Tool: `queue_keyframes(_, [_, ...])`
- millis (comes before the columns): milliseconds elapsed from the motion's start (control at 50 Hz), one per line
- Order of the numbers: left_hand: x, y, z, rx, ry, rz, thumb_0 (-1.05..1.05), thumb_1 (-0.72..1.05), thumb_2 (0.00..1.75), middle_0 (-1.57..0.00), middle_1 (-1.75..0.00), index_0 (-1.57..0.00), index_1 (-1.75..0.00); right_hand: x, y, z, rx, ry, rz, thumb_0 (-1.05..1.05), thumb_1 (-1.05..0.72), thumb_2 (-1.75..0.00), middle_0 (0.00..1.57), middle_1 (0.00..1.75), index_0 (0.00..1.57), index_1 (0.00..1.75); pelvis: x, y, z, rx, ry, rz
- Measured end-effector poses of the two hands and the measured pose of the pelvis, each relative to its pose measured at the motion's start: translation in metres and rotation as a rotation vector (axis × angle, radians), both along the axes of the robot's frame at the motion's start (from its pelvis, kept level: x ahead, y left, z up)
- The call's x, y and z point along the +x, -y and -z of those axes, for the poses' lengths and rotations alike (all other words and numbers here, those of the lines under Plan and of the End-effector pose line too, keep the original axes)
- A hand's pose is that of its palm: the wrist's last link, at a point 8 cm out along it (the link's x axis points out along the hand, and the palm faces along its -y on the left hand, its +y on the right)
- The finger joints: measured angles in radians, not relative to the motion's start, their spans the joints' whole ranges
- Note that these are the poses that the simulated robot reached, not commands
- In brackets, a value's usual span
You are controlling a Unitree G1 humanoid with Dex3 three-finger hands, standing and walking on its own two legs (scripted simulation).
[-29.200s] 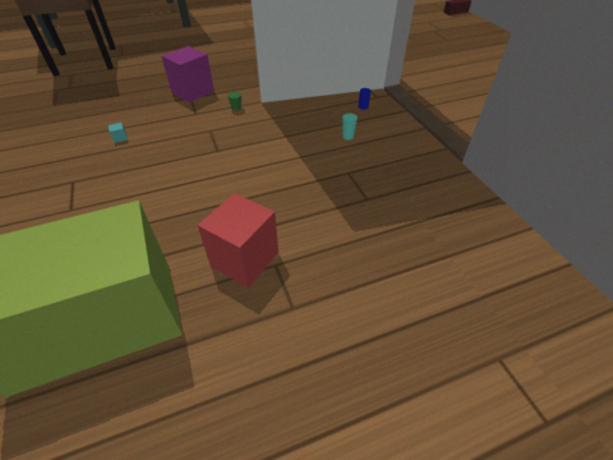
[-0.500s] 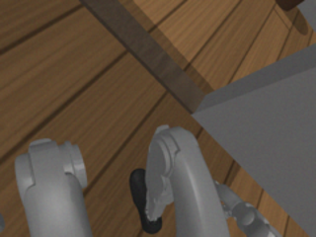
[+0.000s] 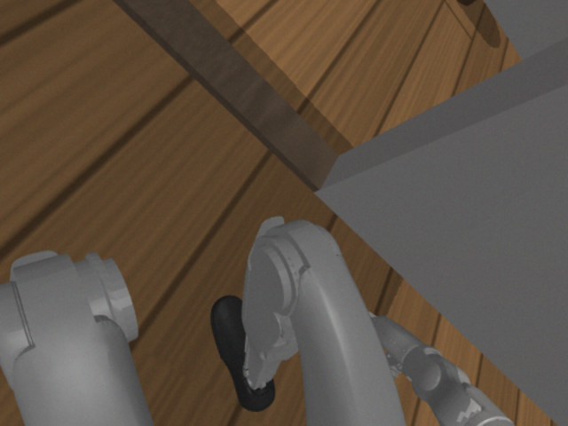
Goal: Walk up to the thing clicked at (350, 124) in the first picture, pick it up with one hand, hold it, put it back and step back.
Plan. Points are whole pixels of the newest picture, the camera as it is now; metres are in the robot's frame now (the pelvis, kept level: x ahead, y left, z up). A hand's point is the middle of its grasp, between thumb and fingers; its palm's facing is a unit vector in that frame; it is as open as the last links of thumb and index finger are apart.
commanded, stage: lower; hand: left
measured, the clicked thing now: out of the picture +0.41 +0.35 -0.17
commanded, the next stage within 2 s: loosen in 0.56 s
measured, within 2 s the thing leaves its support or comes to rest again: rests again in 0.98 s
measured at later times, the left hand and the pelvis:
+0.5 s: hand out of the picture +0.41 +0.34 -0.17, palm faces +0.52 -0.85 -0.01, open 11.3 cm; pelvis +0.00 +0.00 +0.00, yaw -1 degrees
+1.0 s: hand out of the picture +0.41 +0.34 -0.18, palm faces +0.52 -0.85 +0.01, open 12.6 cm; pelvis -0.01 +0.01 +0.00, yaw -2 degrees
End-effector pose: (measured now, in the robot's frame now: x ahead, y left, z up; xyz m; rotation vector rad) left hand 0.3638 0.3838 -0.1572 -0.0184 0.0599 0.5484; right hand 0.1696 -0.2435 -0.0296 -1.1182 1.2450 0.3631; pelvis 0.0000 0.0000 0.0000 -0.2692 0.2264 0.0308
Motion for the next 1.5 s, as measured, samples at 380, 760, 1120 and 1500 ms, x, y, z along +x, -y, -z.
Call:
queue_keyframes(380, [-0.001, 0.005, 0.012, -0.014, -0.005, -0.007, 0.02, -0.43, 1.06, -0.78, -0.94, -0.59, -0.91, 0.003, -0.01, -0.011, -0.031, 0.006, -0.055, 0.0, -0.9, -0.9, 0.21, 0.3, 0.2, 0.3, -0.004, -0.004, 0.0, -0.026, 0.035, 0.008])
queue_keyframes(760, [-0.001, 0.008, 0.024, -0.012, -0.012, -0.009, 0.02, -0.41, 1.03, -0.78, -0.92, -0.59, -0.89, -0.004, -0.016, -0.015, -0.049, -0.01, -0.073, 0.0, -0.9, -0.9, 0.21, 0.3, 0.2, 0.3, -0.005, -0.007, 0.001, -0.044, 0.055, 0.022])
queue_keyframes(1120, [-0.001, 0.004, 0.02, -0.011, 0.004, -0.019, -0.01, -0.49, 0.36, -0.52, -0.45, -0.5, -0.44, 0.003, -0.022, -0.018, -0.047, 0.012, -0.091, 0.0, -0.92, -0.9, 0.21, 0.3, 0.2, 0.3, -0.007, -0.009, 0.0, -0.051, 0.064, 0.024])
queue_keyframes(1500, [-0.004, -0.024, -0.004, 0.055, 0.065, -0.029, -0.02, -0.57, 0.1, -0.13, -0.09, -0.13, -0.09, -0.008, -0.016, -0.014, -0.049, -0.006, -0.037, 0.0, -0.9, -0.89, 0.21, 0.3, 0.21, 0.3, -0.007, -0.007, -0.002, -0.045, 0.056, 0.021])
